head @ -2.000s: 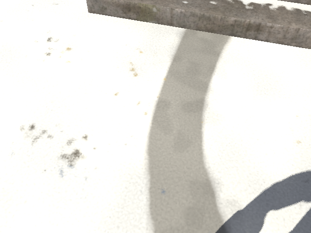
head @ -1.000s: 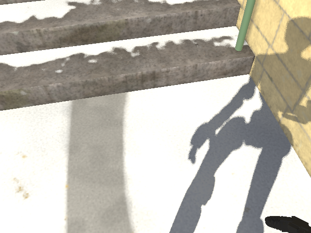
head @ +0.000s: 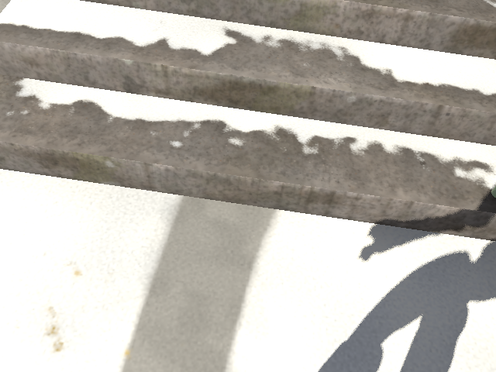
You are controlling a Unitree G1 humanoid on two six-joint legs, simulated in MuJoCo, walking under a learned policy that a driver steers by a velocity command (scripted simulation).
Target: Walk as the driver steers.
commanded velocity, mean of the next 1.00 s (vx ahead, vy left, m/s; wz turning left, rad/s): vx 0.01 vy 0.00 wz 0.10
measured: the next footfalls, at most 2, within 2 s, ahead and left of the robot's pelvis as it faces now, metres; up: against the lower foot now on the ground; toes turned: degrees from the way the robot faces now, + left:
right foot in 0.28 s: +0.06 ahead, -0.15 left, +0.00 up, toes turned +4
